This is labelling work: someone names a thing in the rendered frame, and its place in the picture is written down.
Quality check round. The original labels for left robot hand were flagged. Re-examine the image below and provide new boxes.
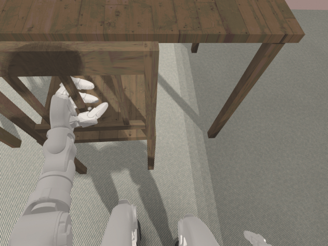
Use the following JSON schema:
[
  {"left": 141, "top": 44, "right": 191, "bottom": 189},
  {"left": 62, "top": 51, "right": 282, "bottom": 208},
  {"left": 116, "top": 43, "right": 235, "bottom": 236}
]
[{"left": 50, "top": 76, "right": 108, "bottom": 132}]

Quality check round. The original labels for robot left forearm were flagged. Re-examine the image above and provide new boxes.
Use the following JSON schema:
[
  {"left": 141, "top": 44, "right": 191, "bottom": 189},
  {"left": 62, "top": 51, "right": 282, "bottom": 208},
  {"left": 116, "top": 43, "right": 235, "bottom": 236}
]
[{"left": 8, "top": 127, "right": 77, "bottom": 246}]

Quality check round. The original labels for robot left upper arm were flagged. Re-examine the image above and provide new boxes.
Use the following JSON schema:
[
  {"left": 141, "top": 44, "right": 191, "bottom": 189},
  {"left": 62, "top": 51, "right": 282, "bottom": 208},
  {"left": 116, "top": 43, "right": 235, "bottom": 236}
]
[{"left": 11, "top": 211, "right": 73, "bottom": 246}]

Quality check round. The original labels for chair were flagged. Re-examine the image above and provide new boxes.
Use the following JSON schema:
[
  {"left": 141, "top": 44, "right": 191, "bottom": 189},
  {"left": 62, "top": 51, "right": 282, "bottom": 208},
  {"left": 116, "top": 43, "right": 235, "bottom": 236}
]
[{"left": 0, "top": 42, "right": 159, "bottom": 174}]

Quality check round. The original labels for table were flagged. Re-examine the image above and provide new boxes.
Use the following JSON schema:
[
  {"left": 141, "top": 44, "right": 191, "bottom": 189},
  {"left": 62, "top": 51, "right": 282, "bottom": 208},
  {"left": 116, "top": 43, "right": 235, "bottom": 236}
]
[{"left": 0, "top": 0, "right": 305, "bottom": 148}]

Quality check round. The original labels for right robot hand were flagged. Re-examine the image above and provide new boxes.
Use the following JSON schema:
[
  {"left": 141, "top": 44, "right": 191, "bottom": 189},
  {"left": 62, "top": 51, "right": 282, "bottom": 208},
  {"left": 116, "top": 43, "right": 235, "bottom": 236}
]
[{"left": 244, "top": 231, "right": 271, "bottom": 246}]

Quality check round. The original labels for robot left thigh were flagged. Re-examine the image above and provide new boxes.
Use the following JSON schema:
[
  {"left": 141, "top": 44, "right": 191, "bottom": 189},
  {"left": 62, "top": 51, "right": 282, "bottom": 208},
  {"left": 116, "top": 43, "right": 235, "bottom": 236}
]
[{"left": 100, "top": 203, "right": 138, "bottom": 246}]

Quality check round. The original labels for robot thigh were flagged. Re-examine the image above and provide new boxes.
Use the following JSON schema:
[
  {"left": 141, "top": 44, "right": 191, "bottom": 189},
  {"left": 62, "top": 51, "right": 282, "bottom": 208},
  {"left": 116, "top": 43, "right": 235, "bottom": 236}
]
[
  {"left": 177, "top": 217, "right": 219, "bottom": 246},
  {"left": 100, "top": 203, "right": 138, "bottom": 246}
]

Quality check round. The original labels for robot right thigh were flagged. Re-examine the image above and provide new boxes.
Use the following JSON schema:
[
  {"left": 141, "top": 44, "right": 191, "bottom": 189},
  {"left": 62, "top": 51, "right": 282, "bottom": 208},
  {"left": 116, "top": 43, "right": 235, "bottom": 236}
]
[{"left": 177, "top": 217, "right": 219, "bottom": 246}]

